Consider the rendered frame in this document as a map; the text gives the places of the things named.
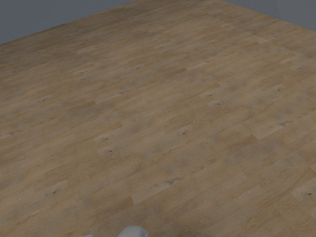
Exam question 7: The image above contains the left robot thigh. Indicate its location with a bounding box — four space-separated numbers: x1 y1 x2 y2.
117 225 149 237

